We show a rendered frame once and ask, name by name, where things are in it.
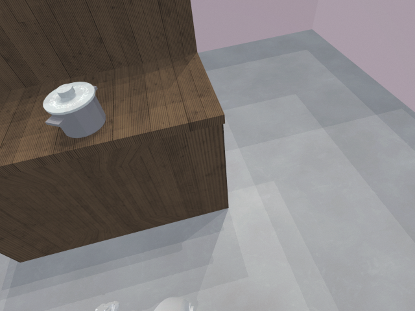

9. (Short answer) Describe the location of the knob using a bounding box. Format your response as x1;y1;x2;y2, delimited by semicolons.
56;84;75;98

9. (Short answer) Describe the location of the lid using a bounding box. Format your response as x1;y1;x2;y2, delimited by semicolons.
43;82;95;115

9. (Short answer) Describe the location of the table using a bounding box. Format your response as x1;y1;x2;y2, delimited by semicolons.
0;0;229;262

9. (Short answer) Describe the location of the left robot thigh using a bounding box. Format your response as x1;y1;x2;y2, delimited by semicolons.
154;297;195;311

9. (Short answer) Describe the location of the pot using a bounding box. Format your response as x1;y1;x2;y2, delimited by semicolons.
45;86;106;138

